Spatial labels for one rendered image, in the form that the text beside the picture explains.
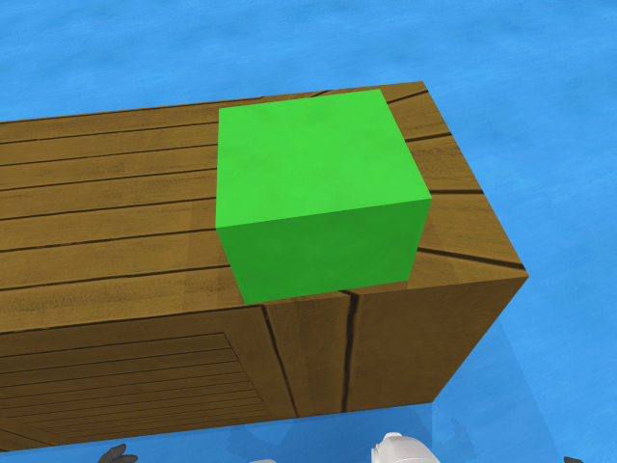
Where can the pedestal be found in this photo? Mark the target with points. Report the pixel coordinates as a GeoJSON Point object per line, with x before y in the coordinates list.
{"type": "Point", "coordinates": [120, 315]}

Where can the right robot thigh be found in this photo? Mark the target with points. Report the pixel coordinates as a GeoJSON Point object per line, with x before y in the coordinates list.
{"type": "Point", "coordinates": [402, 449]}

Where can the left robot hand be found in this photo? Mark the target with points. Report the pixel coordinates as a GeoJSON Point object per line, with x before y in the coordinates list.
{"type": "Point", "coordinates": [114, 455]}

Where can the carton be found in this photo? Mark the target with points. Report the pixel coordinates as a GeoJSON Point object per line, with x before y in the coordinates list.
{"type": "Point", "coordinates": [317, 194]}

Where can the robot right shin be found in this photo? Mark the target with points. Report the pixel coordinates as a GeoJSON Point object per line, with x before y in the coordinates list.
{"type": "Point", "coordinates": [391, 434]}

